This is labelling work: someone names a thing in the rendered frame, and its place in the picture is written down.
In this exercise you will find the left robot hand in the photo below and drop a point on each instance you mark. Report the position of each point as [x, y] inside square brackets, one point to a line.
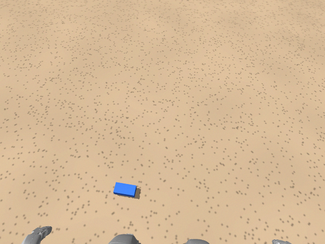
[37, 235]

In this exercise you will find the small box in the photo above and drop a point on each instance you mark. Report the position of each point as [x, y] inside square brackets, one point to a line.
[125, 189]

